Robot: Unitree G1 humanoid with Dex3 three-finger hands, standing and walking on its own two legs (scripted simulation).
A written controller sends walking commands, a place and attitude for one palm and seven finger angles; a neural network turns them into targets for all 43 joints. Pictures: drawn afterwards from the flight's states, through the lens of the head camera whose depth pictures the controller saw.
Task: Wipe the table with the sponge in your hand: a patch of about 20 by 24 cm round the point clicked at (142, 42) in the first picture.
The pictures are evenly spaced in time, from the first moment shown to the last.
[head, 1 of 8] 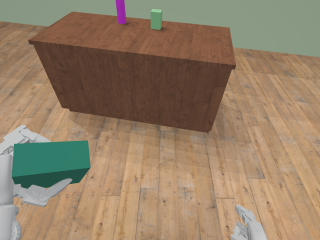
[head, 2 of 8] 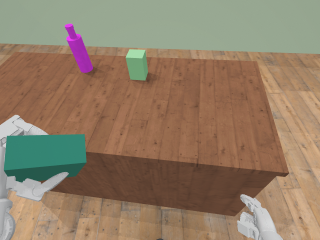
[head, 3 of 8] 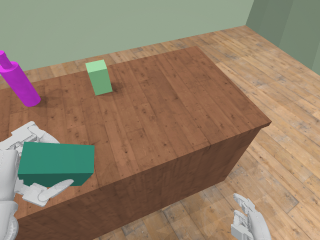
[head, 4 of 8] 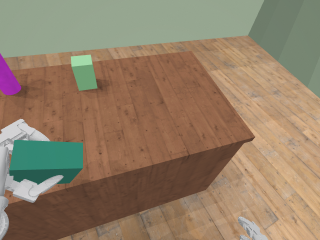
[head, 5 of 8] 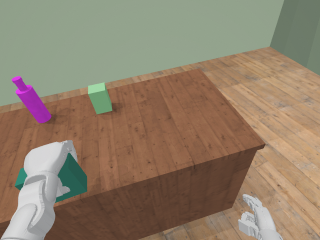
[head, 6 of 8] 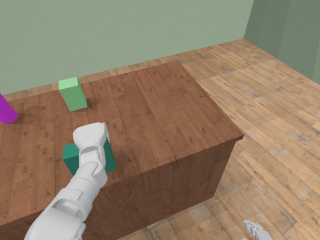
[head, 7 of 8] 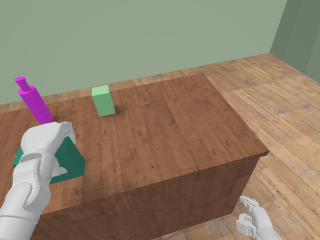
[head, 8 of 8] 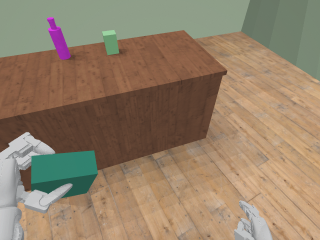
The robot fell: no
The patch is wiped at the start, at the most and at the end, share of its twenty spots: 0.00 0.95 0.95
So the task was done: no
